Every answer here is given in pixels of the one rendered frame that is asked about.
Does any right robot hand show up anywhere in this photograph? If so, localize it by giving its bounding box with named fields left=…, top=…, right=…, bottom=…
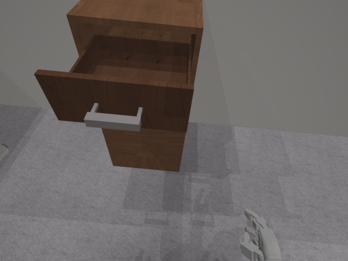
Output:
left=240, top=209, right=283, bottom=261

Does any handle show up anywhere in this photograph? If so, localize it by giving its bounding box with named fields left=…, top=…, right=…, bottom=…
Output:
left=84, top=103, right=143, bottom=132

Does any drawer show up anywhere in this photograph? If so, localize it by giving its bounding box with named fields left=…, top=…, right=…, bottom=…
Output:
left=34, top=34, right=194, bottom=132

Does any cabinet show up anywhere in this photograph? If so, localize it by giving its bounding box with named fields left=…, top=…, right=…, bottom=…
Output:
left=66, top=0, right=203, bottom=172

